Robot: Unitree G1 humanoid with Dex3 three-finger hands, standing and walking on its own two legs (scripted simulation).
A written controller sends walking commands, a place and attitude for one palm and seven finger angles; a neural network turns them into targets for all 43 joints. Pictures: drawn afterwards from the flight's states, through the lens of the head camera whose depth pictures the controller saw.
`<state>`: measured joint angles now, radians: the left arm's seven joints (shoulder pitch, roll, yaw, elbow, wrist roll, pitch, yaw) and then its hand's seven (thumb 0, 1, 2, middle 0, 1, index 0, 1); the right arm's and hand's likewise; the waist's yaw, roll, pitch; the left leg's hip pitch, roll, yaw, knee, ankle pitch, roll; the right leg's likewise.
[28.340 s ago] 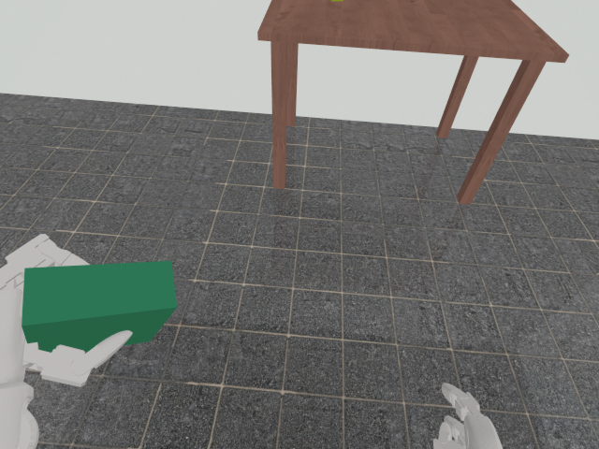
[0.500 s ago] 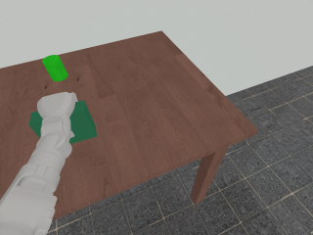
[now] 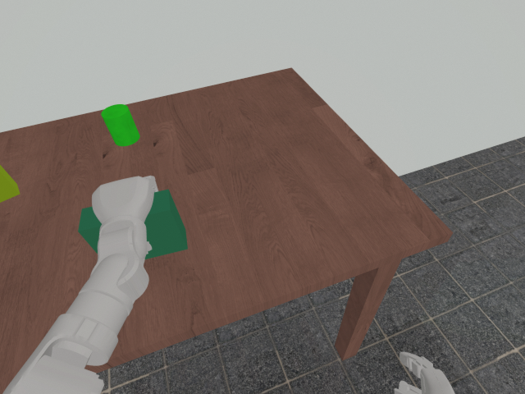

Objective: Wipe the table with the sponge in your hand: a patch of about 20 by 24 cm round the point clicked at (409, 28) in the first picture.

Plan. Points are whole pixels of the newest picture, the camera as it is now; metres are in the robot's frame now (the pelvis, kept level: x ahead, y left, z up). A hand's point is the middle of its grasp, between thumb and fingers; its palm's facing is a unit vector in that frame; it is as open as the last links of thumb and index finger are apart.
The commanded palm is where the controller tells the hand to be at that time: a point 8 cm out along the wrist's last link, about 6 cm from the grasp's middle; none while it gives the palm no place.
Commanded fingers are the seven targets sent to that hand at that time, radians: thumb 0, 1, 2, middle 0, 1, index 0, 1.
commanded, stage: wipe back along the middle lane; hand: left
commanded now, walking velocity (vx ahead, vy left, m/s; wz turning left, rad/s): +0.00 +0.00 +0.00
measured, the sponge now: (142, 236) +0.36 +0.25 +0.03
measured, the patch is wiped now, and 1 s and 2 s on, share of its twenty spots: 0.70 0.90 0.95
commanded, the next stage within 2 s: slide across to the third lane in 0.72 s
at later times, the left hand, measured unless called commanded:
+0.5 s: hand (144, 244) +0.32 +0.22 +0.08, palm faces +0.04 -0.05 -1.00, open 9.4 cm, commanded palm +0.27 +0.21 +0.11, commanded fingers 0.00 0.10 1.30 -1.20 -1.60 -1.20 -1.60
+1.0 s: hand (152, 263) +0.28 +0.19 +0.08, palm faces +0.02 -0.07 -1.00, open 9.3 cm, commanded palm +0.25 +0.18 +0.13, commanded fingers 0.00 0.10 1.30 -1.20 -1.60 -1.20 -1.60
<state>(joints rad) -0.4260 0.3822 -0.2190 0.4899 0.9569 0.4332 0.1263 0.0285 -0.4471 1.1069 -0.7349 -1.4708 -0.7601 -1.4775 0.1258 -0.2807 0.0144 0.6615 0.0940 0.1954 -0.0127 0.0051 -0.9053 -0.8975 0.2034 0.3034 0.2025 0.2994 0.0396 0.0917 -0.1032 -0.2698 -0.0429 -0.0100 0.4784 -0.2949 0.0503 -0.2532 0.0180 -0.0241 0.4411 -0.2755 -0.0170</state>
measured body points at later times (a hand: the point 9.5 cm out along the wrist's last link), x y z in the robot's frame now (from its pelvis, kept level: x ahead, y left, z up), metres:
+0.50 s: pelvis -0.01 -0.01 +0.00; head -0.02 -0.05 +0.45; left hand +0.31 +0.22 +0.13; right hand +0.20 -0.23 -0.10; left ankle -0.04 +0.09 -0.74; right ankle -0.04 -0.11 -0.74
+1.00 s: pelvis -0.02 -0.02 +0.00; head -0.04 -0.07 +0.45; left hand +0.28 +0.19 +0.13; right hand +0.20 -0.25 -0.10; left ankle -0.04 +0.09 -0.74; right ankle -0.04 -0.11 -0.74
